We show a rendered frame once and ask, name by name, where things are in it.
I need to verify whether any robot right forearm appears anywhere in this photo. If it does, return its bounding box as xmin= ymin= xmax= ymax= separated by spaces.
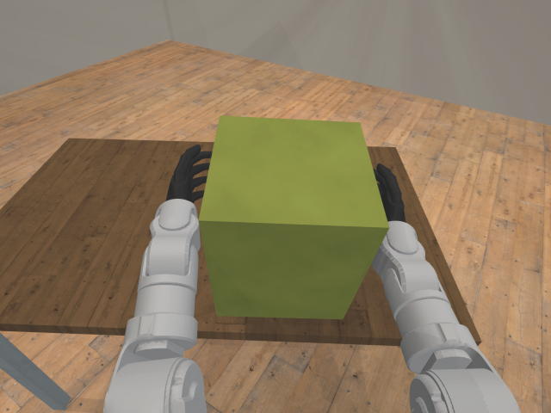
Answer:
xmin=372 ymin=221 xmax=521 ymax=413

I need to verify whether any carton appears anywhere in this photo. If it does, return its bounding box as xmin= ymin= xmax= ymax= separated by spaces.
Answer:
xmin=198 ymin=115 xmax=389 ymax=319

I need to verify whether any robot left upper arm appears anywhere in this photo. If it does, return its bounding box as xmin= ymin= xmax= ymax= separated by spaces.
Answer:
xmin=104 ymin=357 xmax=207 ymax=413

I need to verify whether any robot left forearm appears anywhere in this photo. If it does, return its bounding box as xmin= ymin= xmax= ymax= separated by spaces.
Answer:
xmin=103 ymin=199 xmax=201 ymax=413

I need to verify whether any robot right upper arm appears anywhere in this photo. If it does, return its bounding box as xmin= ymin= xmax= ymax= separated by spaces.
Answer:
xmin=410 ymin=368 xmax=519 ymax=413

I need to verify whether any left robot hand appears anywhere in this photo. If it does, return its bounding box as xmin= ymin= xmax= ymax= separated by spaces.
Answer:
xmin=166 ymin=145 xmax=212 ymax=203

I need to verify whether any right robot hand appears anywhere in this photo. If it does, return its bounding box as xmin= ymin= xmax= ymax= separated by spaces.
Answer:
xmin=373 ymin=163 xmax=406 ymax=223

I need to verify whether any table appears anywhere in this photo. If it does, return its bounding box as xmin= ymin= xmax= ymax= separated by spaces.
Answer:
xmin=0 ymin=138 xmax=481 ymax=410

